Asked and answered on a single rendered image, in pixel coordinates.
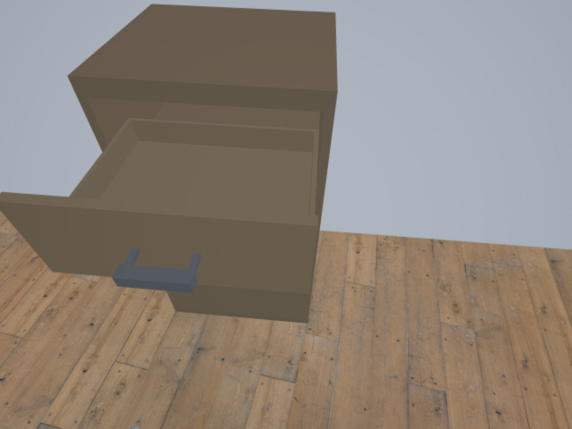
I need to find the cabinet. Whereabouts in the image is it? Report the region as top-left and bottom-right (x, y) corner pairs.
(68, 4), (338, 324)

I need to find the drawer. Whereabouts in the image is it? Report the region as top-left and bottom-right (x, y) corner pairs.
(0, 118), (319, 294)

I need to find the handle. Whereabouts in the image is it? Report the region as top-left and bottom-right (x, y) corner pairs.
(112, 248), (201, 293)

